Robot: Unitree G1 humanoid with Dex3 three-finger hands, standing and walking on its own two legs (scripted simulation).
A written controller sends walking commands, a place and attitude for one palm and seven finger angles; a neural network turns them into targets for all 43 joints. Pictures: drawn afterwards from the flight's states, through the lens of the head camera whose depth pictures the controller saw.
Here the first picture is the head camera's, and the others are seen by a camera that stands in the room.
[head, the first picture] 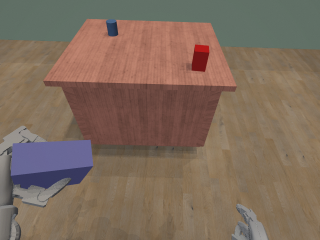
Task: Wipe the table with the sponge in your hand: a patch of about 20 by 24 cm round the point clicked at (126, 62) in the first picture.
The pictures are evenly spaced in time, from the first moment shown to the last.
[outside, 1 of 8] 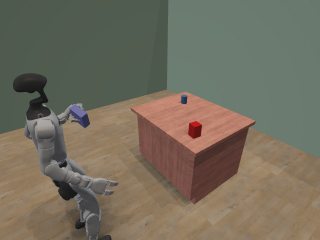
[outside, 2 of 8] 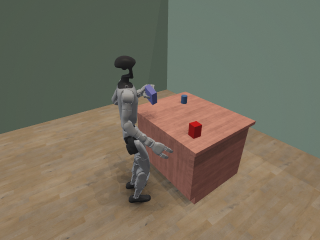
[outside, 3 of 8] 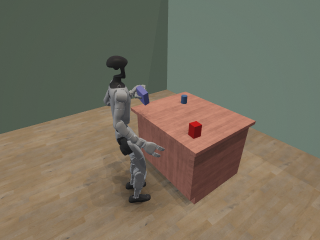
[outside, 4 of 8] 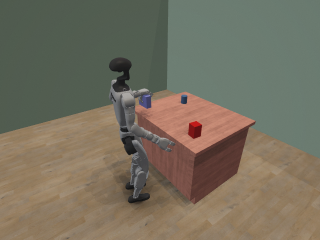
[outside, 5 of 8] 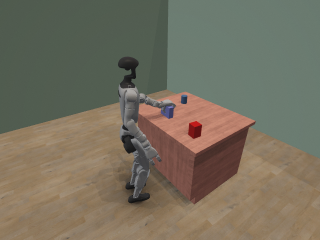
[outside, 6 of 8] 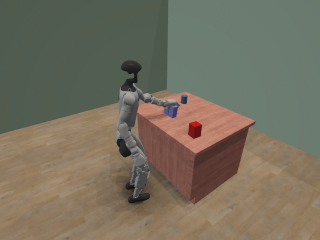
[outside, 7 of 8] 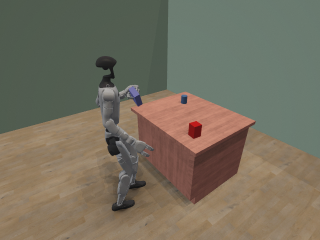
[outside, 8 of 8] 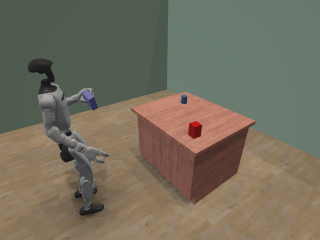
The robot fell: no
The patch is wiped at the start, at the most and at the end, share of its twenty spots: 0.00 1.00 1.00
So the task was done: yes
